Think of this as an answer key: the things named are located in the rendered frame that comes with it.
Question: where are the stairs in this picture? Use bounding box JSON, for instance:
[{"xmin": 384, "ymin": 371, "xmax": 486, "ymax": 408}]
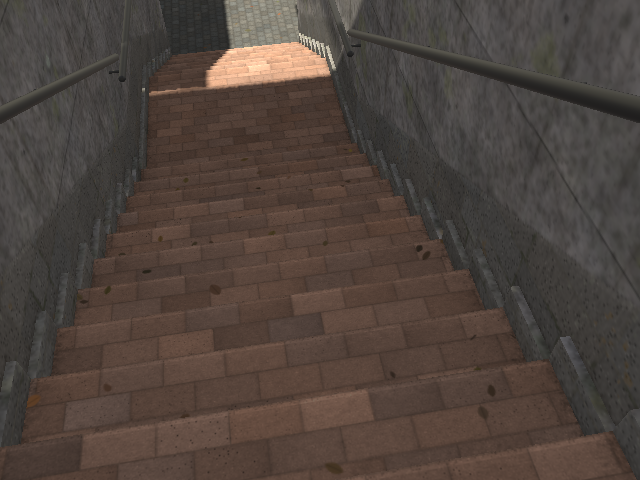
[
  {"xmin": 154, "ymin": 42, "xmax": 321, "ymax": 76},
  {"xmin": 0, "ymin": 143, "xmax": 637, "ymax": 480}
]

